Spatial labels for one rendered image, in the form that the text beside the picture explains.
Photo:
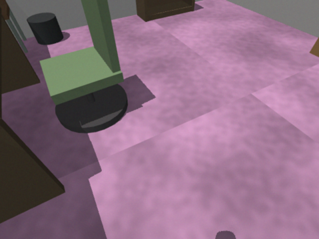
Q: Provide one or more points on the desk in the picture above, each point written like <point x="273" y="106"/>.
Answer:
<point x="25" y="182"/>

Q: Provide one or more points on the chair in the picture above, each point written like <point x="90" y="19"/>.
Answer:
<point x="6" y="12"/>

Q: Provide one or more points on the office chair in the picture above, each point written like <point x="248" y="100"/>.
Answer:
<point x="84" y="84"/>

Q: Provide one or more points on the bookshelf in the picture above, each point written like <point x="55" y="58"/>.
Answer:
<point x="154" y="9"/>

